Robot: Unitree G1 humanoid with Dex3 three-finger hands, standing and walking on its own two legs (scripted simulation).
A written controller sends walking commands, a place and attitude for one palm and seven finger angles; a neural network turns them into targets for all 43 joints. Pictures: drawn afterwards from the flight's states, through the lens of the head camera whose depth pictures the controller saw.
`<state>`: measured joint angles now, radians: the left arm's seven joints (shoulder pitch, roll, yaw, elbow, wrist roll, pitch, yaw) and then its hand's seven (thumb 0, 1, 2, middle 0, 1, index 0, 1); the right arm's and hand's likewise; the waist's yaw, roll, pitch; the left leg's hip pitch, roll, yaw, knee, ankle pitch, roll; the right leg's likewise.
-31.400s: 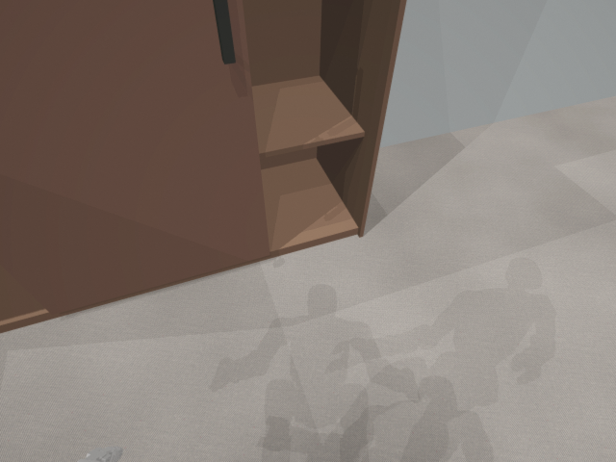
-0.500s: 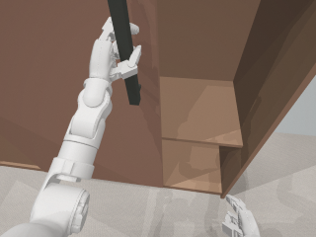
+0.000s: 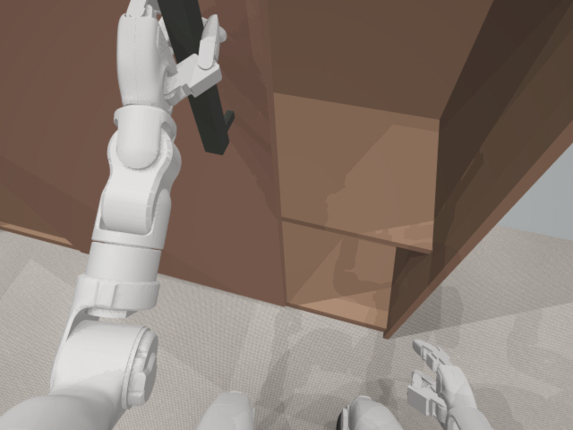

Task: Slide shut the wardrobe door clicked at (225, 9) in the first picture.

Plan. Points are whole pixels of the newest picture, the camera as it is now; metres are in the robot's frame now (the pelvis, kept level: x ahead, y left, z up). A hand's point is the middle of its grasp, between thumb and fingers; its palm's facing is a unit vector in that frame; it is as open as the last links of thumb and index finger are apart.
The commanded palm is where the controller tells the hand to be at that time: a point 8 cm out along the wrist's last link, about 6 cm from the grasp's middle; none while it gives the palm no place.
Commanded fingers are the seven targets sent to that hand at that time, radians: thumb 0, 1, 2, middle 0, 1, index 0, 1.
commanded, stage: step sideways, sliding the door along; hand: left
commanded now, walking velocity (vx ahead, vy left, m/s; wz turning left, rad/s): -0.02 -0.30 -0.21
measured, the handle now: (197, 25) +0.46 +0.16 +0.27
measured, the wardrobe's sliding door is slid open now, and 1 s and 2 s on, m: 0.34 0.09 0.00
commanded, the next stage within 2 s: stop walking and hold the door there in 1.68 s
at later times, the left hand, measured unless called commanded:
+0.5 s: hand (328, 82) +0.40 +0.02 +0.25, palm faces +0.01 -1.00 -0.08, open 6.7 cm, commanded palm +0.38 +0.03 +0.26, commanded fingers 0.00 0.90 0.90 -0.45 -1.40 -0.45 -1.40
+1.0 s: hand (470, 104) +0.38 -0.11 +0.25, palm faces +0.03 -1.00 -0.09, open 6.6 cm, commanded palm +0.36 -0.08 +0.26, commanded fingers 0.00 0.90 0.90 -0.45 -1.40 -0.45 -1.40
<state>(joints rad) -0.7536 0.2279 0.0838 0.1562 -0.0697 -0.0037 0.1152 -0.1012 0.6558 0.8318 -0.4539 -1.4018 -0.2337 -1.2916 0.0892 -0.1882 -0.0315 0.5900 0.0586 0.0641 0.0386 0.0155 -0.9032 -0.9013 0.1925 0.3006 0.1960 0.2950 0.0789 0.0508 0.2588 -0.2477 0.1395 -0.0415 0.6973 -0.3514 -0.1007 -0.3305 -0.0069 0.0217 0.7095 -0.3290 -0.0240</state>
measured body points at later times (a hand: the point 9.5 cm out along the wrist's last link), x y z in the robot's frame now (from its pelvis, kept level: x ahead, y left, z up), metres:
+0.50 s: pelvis +0.04 -0.08 +0.01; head +0.11 -0.08 +0.46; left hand +0.39 +0.07 +0.26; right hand +0.28 -0.28 -0.07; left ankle +0.03 +0.11 -0.71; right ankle +0.06 -0.18 -0.68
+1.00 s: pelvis +0.00 -0.20 +0.01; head +0.05 -0.21 +0.46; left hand +0.37 -0.05 +0.26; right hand +0.17 -0.43 -0.10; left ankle +0.00 -0.01 -0.66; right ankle +0.04 -0.25 -0.71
